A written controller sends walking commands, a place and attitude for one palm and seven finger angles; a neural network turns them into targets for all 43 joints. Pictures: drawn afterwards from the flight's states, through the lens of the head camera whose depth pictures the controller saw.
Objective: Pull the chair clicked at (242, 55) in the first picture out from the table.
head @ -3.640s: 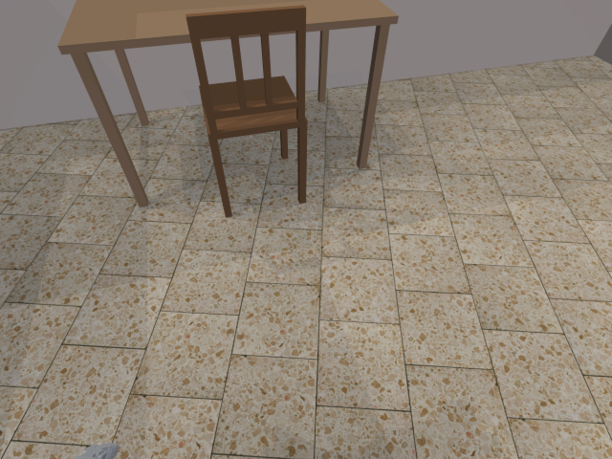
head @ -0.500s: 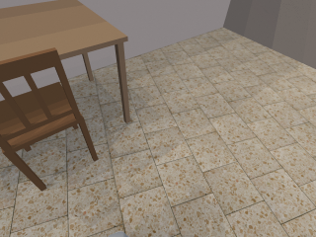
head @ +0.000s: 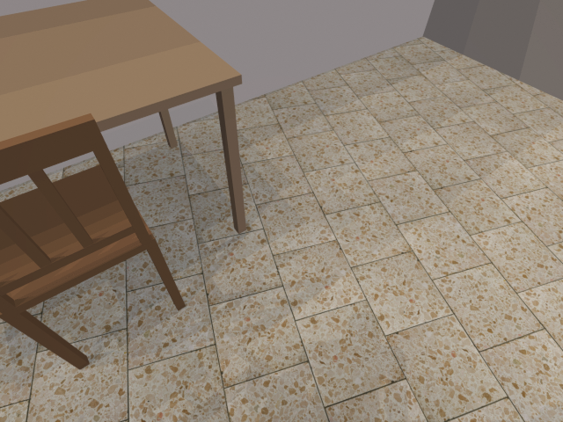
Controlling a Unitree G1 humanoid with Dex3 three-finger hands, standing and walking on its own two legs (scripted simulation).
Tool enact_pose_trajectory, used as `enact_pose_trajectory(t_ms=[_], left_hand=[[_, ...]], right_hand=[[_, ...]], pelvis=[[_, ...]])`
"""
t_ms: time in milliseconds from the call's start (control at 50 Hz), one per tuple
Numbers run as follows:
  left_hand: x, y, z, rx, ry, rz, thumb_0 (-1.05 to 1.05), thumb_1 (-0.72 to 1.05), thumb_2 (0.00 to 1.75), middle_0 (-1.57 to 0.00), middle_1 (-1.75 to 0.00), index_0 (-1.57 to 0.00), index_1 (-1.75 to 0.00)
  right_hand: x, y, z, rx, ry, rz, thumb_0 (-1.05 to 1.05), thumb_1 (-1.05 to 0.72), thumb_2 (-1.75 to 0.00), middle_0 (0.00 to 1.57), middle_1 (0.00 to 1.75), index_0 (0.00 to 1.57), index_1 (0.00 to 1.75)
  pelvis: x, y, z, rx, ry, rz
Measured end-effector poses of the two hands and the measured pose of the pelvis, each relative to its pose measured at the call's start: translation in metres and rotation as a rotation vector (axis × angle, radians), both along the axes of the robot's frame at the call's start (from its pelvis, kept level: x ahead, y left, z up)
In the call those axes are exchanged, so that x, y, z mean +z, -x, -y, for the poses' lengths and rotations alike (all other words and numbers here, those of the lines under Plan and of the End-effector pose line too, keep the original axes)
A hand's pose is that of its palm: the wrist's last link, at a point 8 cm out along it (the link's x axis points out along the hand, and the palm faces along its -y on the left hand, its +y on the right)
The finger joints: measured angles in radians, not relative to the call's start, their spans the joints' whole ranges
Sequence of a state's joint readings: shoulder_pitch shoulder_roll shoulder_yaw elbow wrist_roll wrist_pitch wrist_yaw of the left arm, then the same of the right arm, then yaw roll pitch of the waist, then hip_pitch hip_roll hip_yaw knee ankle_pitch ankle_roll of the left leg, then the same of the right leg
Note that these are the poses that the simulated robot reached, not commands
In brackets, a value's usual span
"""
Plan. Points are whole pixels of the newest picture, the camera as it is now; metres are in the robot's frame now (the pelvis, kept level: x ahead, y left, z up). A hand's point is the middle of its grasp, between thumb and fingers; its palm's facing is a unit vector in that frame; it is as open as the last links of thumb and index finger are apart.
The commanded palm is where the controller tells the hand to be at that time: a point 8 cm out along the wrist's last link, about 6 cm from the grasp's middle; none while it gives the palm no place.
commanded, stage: turn to face it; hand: left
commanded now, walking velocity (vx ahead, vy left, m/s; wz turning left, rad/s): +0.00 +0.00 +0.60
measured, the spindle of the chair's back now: (14, 231) +0.48 +0.57 -0.11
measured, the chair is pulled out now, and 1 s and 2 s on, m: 0.00 0.00 0.00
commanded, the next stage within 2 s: take the last steps up to it in 0.96 s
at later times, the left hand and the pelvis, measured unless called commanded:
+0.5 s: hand out of the picture -0.01 +0.23 -0.19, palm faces +0.37 -0.89 -0.26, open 7.3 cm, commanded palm none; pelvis +0.02 +0.01 -0.02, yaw +18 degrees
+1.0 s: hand out of the picture +0.01 +0.19 -0.14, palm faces +0.54 -0.79 -0.29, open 7.4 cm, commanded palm none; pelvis +0.05 -0.02 +0.00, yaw +33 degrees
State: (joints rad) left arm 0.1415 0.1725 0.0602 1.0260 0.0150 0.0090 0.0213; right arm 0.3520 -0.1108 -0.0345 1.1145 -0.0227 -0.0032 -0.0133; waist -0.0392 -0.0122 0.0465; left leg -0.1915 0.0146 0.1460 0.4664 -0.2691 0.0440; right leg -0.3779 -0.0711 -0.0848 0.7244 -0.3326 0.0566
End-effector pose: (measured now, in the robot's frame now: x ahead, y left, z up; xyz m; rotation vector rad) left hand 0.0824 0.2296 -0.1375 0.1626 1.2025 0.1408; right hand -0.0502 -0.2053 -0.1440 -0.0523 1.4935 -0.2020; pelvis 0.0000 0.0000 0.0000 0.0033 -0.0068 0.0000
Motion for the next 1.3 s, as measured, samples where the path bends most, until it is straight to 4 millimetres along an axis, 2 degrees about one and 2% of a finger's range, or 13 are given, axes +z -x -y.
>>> enact_pose_trajectory(t_ms=[80, 180, 260, 340, 460, 520, 600, 740, 900, 1020, 1140, 1220, 1300], left_hand=[[0.005, -0.02, 0.012, 0.022, -0.036, 0.061, 0.01, 0.92, 0.9, -0.2, -0.3, -0.2, -0.3], [0.015, -0.01, 0.02, 0.09, -0.045, 0.078, 0.01, 0.92, 0.9, -0.2, -0.3, -0.2, -0.3], [0.018, 0.011, 0.014, 0.17, -0.056, 0.059, 0.0, 0.92, 0.9, -0.21, -0.3, -0.2, -0.3], [0.013, 0.041, 0.0, 0.237, -0.06, 0.012, 0.0, 0.93, 0.9, -0.21, -0.3, -0.2, -0.3], [-0.012, 0.099, -0.03, 0.357, -0.04, -0.08, 0.0, 0.92, 0.9, -0.21, -0.3, -0.2, -0.3], [-0.023, 0.123, -0.045, 0.404, -0.038, -0.137, 0.01, 0.91, 0.9, -0.21, -0.3, -0.2, -0.3], [-0.013, 0.132, -0.056, 0.453, -0.048, -0.143, 0.01, 0.91, 0.9, -0.2, -0.3, -0.2, -0.3], [0.008, 0.119, -0.052, 0.494, -0.076, -0.073, 0.01, 0.91, 0.9, -0.2, -0.3, -0.2, -0.3], [0.018, 0.096, -0.017, 0.516, -0.124, 0.014, 0.01, 0.91, 0.9, -0.2, -0.3, -0.2, -0.3], [0.026, 0.104, 0.015, 0.576, -0.094, 0.01, 0.01, 0.91, 0.9, -0.21, -0.3, -0.2, -0.3], [0.019, 0.129, 0.033, 0.639, -0.043, -0.019, 0.01, 0.91, 0.9, -0.21, -0.3, -0.2, -0.3], [0.008, 0.163, 0.04, 0.697, -0.001, -0.065, 0.01, 0.91, 0.9, -0.21, -0.3, -0.21, -0.3], [-0.011, 0.204, 0.043, 0.753, 0.056, -0.147, 0.01, 0.91, 0.9, -0.21, -0.3, -0.2, -0.3]], right_hand=[[-0.019, -0.014, 0.012, 0.014, -0.046, -0.028, 0.0, -0.91, -0.89, 0.2, 0.3, 0.2, 0.3], [-0.018, -0.067, 0.035, 0.1, -0.034, 0.025, 0.01, -0.91, -0.89, 0.2, 0.3, 0.2, 0.3], [-0.008, -0.124, 0.049, 0.188, 0.003, 0.117, 0.01, -0.91, -0.9, 0.19, 0.3, 0.2, 0.3], [0.003, -0.183, 0.05, 0.293, 0.045, 0.209, 0.01, -0.91, -0.9, 0.19, 0.3, 0.19, 0.29], [0.018, -0.262, 0.019, 0.465, 0.103, 0.354, 0.01, -0.91, -0.9, 0.19, 0.3, 0.19, 0.29], [0.024, -0.285, -0.001, 0.529, 0.116, 0.421, 0.0, -0.91, -0.9, 0.19, 0.3, 0.19, 0.29], [0.031, -0.29, -0.019, 0.581, 0.106, 0.417, 0.0, -0.91, -0.9, 0.19, 0.3, 0.2, 0.3], [0.021, -0.284, -0.035, 0.625, 0.028, 0.351, 0.0, -0.9, -0.9, 0.2, 0.3, 0.2, 0.3], [-0.013, -0.282, -0.02, 0.626, -0.055, 0.276, 0.01, -0.9, -0.89, 0.2, 0.3, 0.2, 0.3], [-0.008, -0.282, -0.008, 0.659, -0.051, 0.215, 0.01, -0.9, -0.9, 0.2, 0.3, 0.2, 0.3], [0.001, -0.281, -0.008, 0.716, -0.015, 0.178, 0.01, -0.9, -0.9, 0.19, 0.3, 0.2, 0.3], [0.009, -0.284, -0.025, 0.776, 0.001, 0.191, 0.01, -0.91, -0.9, 0.19, 0.3, 0.19, 0.3], [0.012, -0.287, -0.051, 0.822, 0.016, 0.256, 0.01, -0.9, -0.9, 0.19, 0.3, 0.2, 0.3]], pelvis=[[-0.01, -0.012, 0.015, 0.04, -0.013, -0.002], [-0.004, -0.019, 0.022, 0.12, -0.013, 0.001], [0.0, -0.023, 0.023, 0.172, -0.022, -0.001], [0.0, -0.024, 0.018, 0.224, -0.025, -0.003], [-0.014, -0.025, -0.004, 0.3, -0.001, -0.004], [-0.021, -0.024, -0.013, 0.327, 0.0, -0.004], [-0.011, -0.025, -0.017, 0.372, 0.013, -0.009], [-0.002, -0.032, -0.011, 0.444, 0.01, -0.017], [-0.011, -0.046, 0.016, 0.52, -0.015, -0.006], [0.0, -0.049, 0.023, 0.582, -0.028, 0.001], [0.004, -0.048, 0.022, 0.623, -0.029, -0.004], [0.004, -0.043, 0.013, 0.649, -0.012, -0.004], [-0.005, -0.039, -0.006, 0.663, 0.022, 0.0]])
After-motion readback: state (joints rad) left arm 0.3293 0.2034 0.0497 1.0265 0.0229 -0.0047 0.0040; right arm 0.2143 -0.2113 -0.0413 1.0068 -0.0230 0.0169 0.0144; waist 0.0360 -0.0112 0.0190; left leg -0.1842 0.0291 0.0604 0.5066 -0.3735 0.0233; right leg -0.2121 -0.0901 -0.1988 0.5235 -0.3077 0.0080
